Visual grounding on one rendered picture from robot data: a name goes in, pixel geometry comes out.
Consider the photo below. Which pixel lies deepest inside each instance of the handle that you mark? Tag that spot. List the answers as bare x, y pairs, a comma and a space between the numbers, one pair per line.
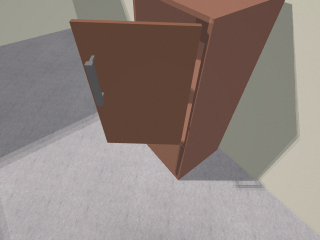
94, 82

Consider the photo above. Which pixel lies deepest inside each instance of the cupboard door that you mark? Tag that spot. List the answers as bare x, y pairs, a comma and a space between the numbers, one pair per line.
145, 70

